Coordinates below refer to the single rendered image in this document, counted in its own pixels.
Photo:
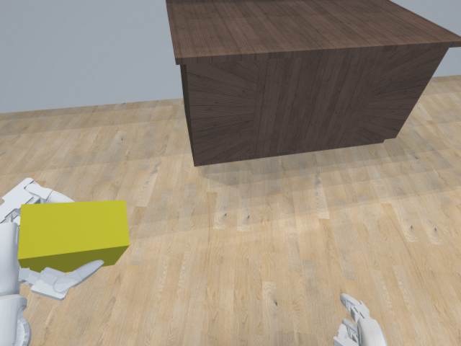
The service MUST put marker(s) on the table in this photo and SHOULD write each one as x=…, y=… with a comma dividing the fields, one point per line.
x=264, y=78

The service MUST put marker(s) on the robot left hand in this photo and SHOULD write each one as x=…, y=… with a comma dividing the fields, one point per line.
x=50, y=283

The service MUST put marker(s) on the robot left forearm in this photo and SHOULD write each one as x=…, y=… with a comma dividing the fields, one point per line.
x=15, y=330

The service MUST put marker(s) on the robot right hand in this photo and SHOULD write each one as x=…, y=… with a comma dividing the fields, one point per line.
x=367, y=332

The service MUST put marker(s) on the sponge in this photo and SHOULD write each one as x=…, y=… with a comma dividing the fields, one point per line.
x=65, y=236

